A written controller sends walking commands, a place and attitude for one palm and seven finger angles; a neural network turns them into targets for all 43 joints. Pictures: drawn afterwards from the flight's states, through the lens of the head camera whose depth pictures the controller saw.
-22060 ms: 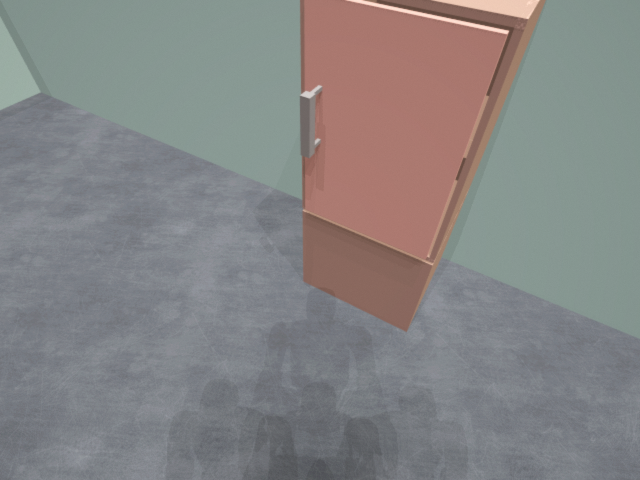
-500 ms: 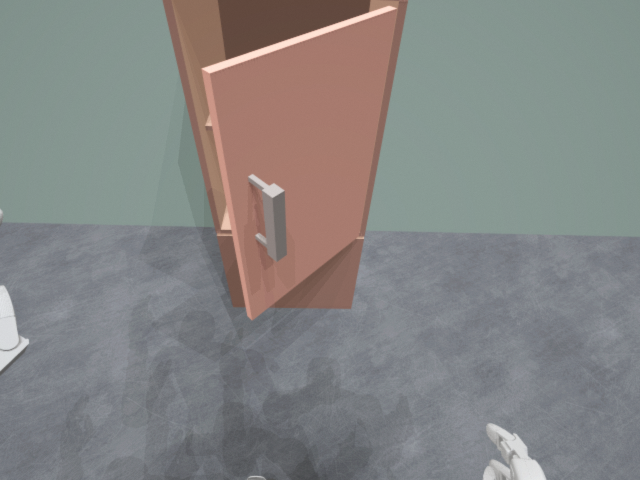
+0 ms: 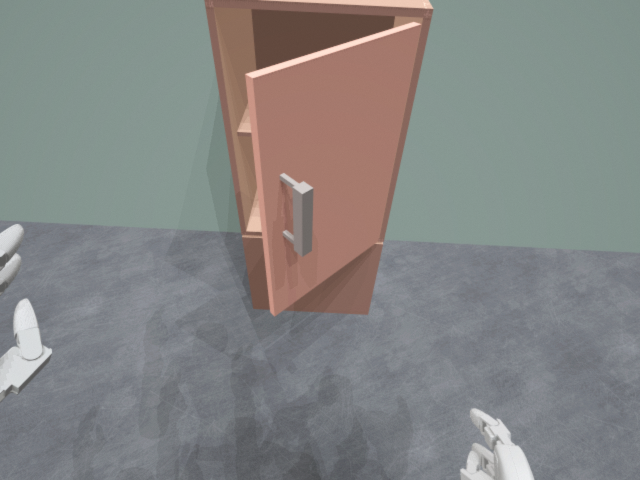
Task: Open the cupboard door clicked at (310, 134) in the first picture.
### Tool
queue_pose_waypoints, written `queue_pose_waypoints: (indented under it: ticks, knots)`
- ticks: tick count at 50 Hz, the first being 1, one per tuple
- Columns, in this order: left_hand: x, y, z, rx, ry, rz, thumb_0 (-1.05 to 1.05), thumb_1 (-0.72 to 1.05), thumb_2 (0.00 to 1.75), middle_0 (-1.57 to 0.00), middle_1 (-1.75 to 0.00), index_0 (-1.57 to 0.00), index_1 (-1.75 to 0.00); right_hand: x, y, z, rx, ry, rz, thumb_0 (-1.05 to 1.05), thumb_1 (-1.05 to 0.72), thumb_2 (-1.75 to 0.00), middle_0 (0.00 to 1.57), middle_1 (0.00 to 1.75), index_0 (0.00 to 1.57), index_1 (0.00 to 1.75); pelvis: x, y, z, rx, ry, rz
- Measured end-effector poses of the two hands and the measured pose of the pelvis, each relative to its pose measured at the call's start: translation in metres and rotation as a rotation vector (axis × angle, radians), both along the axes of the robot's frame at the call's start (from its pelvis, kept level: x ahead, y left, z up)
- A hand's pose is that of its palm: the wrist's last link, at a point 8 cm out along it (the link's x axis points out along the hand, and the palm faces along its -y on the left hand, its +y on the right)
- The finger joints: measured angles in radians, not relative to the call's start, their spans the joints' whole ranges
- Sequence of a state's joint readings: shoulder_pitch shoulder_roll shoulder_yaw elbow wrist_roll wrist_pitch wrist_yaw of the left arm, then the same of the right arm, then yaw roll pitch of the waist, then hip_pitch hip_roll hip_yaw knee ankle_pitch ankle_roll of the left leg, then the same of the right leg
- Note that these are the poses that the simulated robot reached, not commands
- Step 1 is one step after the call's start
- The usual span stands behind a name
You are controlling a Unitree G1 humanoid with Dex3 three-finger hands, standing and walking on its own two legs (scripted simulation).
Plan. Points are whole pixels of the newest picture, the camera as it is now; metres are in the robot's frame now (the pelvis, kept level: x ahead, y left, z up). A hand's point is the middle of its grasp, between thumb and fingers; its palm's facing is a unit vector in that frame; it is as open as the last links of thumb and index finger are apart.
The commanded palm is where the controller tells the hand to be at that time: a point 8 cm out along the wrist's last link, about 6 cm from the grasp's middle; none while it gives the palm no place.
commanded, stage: stop stepping back and stand still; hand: left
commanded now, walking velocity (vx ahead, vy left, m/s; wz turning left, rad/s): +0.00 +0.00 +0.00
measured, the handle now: (294, 215) +0.57 +0.09 -0.01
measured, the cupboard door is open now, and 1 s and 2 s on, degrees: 46 46 46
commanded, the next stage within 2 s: let the arm hang, fingers relaxed in 0.30 s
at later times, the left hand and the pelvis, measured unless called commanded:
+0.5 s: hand (88, 402) +0.20 +0.28 +0.02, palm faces +0.22 -0.84 -0.50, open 7.4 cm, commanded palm none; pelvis -0.01 +0.01 +0.00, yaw +2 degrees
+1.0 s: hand out of the picture -0.09 +0.16 -0.17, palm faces +0.08 -0.98 -0.20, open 7.4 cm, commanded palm none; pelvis +0.00 -0.01 +0.00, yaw +3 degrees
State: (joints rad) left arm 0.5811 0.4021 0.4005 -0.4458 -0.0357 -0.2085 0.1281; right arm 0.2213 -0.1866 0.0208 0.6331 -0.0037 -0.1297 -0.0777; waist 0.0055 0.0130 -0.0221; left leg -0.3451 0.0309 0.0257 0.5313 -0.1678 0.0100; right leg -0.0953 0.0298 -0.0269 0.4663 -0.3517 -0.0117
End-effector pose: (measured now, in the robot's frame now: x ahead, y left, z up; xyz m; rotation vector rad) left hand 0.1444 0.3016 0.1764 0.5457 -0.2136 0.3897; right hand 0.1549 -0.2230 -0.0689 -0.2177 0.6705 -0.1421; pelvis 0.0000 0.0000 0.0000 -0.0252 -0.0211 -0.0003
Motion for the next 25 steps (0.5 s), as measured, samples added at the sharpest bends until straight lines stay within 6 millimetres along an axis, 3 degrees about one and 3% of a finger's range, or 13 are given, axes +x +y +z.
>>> queue_pose_waypoints:
  ticks: [5, 13, 20, 22, 25]
  knots:
    - [-0.004, 0.014, -0.009, -0.049, 0.014, 0.063, 0.01, 0.89, 0.89, -0.21, -0.3, -0.21, -0.31, -0.008, 0.007, 0.0, -0.02, 0.026, 0.015, 0.01, -0.91, -0.9, 0.21, 0.3, 0.2, 0.3, -0.007, 0.006, 0.003, 0.008, -0.002, 0.007]
    - [-0.004, 0.005, -0.002, -0.017, 0.036, 0.019, 0.02, 0.89, 0.89, -0.21, -0.3, -0.21, -0.3, -0.014, 0.01, 0.002, -0.009, 0.027, 0.022, 0.01, -0.91, -0.9, 0.21, 0.3, 0.2, 0.3, -0.012, 0.005, 0.006, 0.001, 0.014, 0.015]
    - [0.003, 0.008, -0.01, -0.025, 0.074, 0.021, 0.01, 0.89, 0.89, -0.21, -0.3, -0.21, -0.31, -0.012, 0.001, -0.002, -0.028, 0.052, -0.003, 0.01, -0.91, -0.9, 0.21, 0.3, 0.2, 0.3, -0.006, 0.006, 0.006, -0.002, 0.012, 0.01]
    - [0.013, 0.014, -0.036, -0.031, 0.169, 0.015, 0.01, 0.89, 0.89, -0.21, -0.3, -0.21, -0.3, -0.01, -0.004, -0.012, -0.015, 0.076, 0.034, 0.01, -0.91, -0.9, 0.21, 0.3, 0.2, 0.3, -0.006, 0.008, 0.003, -0.003, 0.031, 0.022]
    - [0.02, 0.02, -0.121, -0.156, 0.509, 0.061, 0.0, 0.9, 0.89, -0.2, -0.3, -0.2, -0.3, -0.013, -0.017, -0.035, -0.013, 0.182, 0.056, 0.01, -0.91, -0.9, 0.21, 0.3, 0.2, 0.3, -0.011, 0.01, -0.003, 0.002, 0.034, 0.033]
